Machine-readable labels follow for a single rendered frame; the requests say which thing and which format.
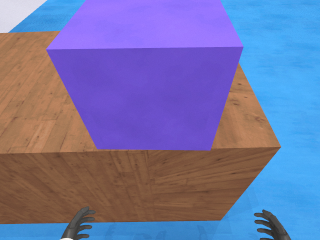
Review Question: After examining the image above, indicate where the left robot hand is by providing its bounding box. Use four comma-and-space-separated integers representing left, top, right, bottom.
61, 206, 96, 240

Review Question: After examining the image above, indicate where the pedestal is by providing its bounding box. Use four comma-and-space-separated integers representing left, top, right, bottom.
0, 31, 281, 224

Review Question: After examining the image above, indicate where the right robot hand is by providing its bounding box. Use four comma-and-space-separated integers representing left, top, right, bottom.
254, 209, 291, 240

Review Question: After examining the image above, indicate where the carton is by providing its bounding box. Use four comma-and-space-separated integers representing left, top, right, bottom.
46, 0, 244, 151

